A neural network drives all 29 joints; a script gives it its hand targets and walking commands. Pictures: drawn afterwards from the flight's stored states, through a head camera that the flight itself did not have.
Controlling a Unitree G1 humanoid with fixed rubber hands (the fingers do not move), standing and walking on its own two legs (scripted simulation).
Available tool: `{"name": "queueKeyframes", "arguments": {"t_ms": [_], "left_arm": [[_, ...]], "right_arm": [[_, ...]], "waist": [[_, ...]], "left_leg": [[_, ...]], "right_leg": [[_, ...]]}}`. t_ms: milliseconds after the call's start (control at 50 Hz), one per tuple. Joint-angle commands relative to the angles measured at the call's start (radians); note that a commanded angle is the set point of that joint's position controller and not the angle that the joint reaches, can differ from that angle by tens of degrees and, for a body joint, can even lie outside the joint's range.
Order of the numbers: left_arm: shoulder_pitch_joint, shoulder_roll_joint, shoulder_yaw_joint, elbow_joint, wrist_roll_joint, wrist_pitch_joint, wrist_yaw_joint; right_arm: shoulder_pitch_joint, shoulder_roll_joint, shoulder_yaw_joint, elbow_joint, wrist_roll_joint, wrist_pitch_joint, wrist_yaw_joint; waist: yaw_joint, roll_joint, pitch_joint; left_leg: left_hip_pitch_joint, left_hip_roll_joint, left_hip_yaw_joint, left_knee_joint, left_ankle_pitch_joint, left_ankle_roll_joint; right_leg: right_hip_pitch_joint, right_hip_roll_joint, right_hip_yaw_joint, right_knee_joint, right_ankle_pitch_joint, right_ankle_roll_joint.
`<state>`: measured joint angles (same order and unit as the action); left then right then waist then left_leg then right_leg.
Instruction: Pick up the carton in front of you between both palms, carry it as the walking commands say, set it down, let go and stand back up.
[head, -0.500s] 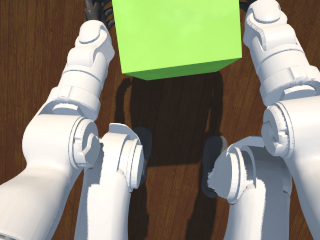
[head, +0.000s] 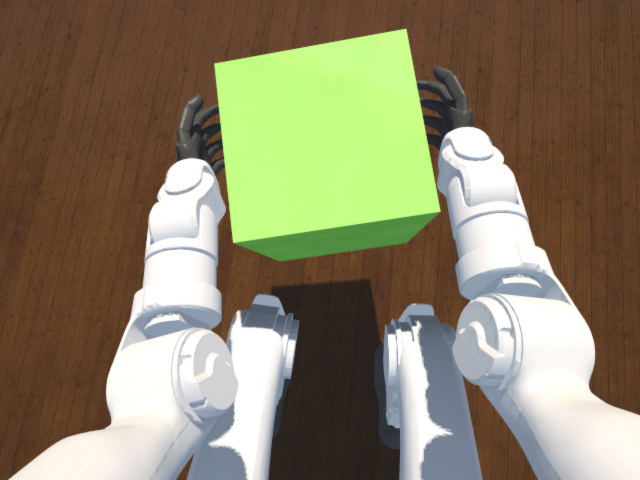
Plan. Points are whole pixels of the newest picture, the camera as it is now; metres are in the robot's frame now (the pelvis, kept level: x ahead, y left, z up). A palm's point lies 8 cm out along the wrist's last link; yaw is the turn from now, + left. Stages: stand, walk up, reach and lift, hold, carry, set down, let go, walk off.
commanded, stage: reach and lift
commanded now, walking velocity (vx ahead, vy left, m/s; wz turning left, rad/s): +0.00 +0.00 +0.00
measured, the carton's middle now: (329, 170) +0.50 +0.02 -0.13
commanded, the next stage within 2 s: none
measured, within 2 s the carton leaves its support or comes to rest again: neither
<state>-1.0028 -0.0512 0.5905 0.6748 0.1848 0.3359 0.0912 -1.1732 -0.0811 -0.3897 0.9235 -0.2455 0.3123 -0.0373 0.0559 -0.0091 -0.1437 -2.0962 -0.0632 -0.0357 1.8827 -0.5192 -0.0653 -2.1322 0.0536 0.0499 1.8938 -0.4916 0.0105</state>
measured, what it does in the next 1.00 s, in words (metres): rises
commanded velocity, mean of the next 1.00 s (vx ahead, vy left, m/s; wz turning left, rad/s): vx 0.00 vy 0.00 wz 0.00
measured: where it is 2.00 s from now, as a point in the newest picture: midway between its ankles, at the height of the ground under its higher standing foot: (330, 407)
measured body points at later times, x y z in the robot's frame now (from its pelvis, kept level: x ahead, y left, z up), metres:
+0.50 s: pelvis +0.04 +0.00 +0.12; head +0.22 -0.01 +0.53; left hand +0.47 +0.16 +0.08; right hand +0.49 -0.14 +0.08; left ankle +0.12 +0.13 -0.42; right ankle +0.12 -0.12 -0.42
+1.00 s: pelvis +0.08 +0.00 +0.26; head +0.16 +0.00 +0.70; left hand +0.44 +0.15 +0.24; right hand +0.43 -0.15 +0.23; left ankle +0.12 +0.13 -0.42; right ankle +0.12 -0.12 -0.42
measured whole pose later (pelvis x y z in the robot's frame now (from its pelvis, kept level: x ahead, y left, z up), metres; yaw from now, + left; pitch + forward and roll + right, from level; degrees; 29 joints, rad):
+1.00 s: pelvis +0.08 +0.00 +0.26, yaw -2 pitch +19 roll +0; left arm -0.41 -0.16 0.38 0.51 0.22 0.37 0.03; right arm -0.42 0.14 -0.33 0.53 -0.23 0.36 -0.03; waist 0.02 0.01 -0.19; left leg -0.88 -0.04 -0.06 0.93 -0.39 -0.02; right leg -0.89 0.03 0.05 0.93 -0.37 0.01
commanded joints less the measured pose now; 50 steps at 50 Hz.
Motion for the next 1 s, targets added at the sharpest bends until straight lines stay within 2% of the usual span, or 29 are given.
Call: {"name": "queueKeyframes", "arguments": {"t_ms": [0,60,140,300,560,780,980], "left_arm": [[-0.721,-0.959,-0.515,0.041,-0.100,0.007,-0.272],[-0.670,-0.982,-0.518,0.043,-0.089,0.017,-0.278],[-0.610,-1.020,-0.578,0.008,-0.110,0.023,-0.282],[-0.489,-1.068,-0.710,-0.056,-0.167,0.038,-0.294],[-0.237,-1.092,-0.728,-0.030,-0.129,0.026,-0.299],[-0.030,-1.105,-0.769,-0.048,-0.104,0.014,-0.304],[0.137,-1.109,-0.820,-0.098,-0.098,0.045,-0.312]], "right_arm": [[-0.438,1.016,0.275,0.043,0.069,0.007,0.229],[-0.436,1.056,0.312,-0.002,0.087,0.014,0.244],[-0.413,1.115,0.409,-0.087,0.137,0.022,0.256],[-0.298,1.180,0.540,-0.198,0.189,0.041,0.247],[-0.058,1.220,0.540,-0.218,0.154,0.028,0.235],[0.129,1.231,0.586,-0.287,0.145,0.018,0.235],[0.291,1.232,0.643,-0.361,0.150,0.057,0.249]], "waist": [[-0.026,-0.017,-0.857],[-0.005,-0.021,-0.914],[0.012,-0.045,-1.004],[-0.003,-0.063,-1.016],[-0.019,-0.020,-0.788],[-0.029,-0.009,-0.642],[-0.042,0.000,-0.482]], "left_leg": [[0.405,-0.112,0.132,-0.247,0.036,0.024],[0.482,-0.112,0.130,-0.291,0.068,0.026],[0.570,-0.110,0.125,-0.336,0.138,0.029],[0.718,-0.112,0.104,-0.438,0.189,0.027],[0.948,-0.110,0.050,-0.678,0.211,0.038],[1.217,-0.086,0.001,-0.900,0.295,0.054],[1.512,-0.064,-0.035,-1.123,0.415,0.064]], "right_leg": [[0.583,0.108,-0.103,-0.256,0.015,-0.034],[0.626,0.107,-0.104,-0.297,0.041,-0.026],[0.733,0.112,-0.102,-0.337,0.115,-0.011],[0.903,0.119,-0.092,-0.448,0.176,0.004],[1.124,0.105,-0.039,-0.688,0.206,-0.005],[1.378,0.085,0.004,-0.909,0.285,-0.013],[1.635,0.065,0.025,-1.126,0.405,-0.014]]}}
